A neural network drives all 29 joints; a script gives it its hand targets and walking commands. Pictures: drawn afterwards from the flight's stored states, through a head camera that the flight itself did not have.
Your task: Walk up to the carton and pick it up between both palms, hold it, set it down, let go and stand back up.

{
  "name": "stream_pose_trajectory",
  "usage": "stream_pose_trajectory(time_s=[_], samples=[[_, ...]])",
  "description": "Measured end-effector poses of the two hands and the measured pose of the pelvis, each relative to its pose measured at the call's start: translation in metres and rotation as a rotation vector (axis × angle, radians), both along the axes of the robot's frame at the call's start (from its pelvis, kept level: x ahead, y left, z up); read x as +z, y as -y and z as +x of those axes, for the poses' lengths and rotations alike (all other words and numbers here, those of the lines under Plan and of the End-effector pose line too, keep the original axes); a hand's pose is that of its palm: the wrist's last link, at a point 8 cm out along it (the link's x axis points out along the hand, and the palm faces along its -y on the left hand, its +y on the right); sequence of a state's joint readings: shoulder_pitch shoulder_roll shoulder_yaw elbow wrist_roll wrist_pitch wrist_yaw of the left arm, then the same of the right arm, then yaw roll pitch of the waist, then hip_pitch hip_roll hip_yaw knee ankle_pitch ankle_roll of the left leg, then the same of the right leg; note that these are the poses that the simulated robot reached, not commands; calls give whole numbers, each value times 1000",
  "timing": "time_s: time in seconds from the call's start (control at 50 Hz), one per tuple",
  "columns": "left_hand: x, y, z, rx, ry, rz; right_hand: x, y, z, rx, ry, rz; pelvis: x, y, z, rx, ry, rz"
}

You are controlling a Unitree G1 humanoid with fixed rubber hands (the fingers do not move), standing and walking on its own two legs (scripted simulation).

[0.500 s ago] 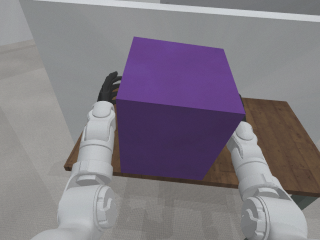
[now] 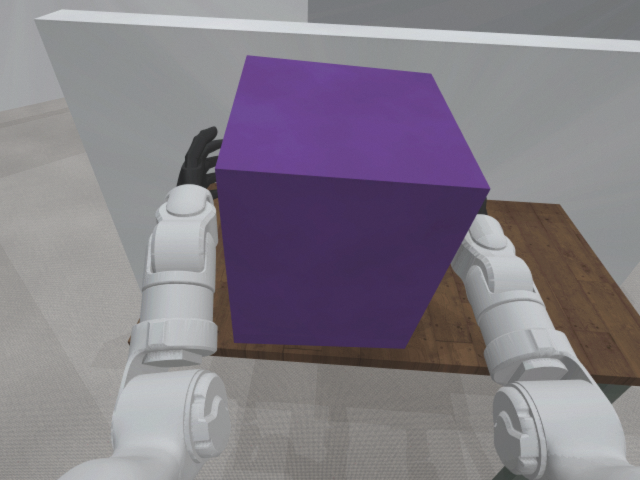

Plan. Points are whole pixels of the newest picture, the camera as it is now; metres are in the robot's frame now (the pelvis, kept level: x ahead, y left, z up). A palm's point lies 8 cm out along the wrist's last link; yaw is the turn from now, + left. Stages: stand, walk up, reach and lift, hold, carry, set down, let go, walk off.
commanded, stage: reach and lift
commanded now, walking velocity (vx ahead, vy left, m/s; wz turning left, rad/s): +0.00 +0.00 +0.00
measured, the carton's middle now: (330, 211) +0.42 -0.01 +0.17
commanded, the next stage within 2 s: hold in 1.56 s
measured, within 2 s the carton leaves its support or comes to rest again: neither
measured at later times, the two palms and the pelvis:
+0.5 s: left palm (182, 172) +0.38 +0.16 +0.25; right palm (471, 187) +0.37 -0.17 +0.23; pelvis -0.01 +0.00 +0.00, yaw -1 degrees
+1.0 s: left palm (174, 151) +0.38 +0.16 +0.27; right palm (476, 158) +0.37 -0.17 +0.27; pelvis -0.01 +0.00 +0.00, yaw +0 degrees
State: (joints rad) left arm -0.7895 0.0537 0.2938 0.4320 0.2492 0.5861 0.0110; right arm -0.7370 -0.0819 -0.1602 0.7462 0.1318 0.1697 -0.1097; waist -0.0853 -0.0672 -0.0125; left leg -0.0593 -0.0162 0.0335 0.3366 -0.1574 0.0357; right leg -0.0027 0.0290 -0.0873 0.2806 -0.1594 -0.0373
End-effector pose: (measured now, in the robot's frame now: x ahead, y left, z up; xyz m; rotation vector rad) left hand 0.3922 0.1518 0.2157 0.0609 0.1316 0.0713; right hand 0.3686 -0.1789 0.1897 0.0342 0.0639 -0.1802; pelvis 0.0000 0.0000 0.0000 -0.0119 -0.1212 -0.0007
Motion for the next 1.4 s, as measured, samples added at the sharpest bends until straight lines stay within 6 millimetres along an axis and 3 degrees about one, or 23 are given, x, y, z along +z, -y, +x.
stream_pose_trajectory(time_s=[0.56, 1.4], samples=[[37, -9, -12, 30, -33, -10, 48, -8, -1, 26, -33, 33, 0, -1, -11, -13, -28, -4], [75, -12, -13, 42, -48, -20, 99, -10, 4, 45, -57, 42, 0, 1, -4, -12, -63, -11]])
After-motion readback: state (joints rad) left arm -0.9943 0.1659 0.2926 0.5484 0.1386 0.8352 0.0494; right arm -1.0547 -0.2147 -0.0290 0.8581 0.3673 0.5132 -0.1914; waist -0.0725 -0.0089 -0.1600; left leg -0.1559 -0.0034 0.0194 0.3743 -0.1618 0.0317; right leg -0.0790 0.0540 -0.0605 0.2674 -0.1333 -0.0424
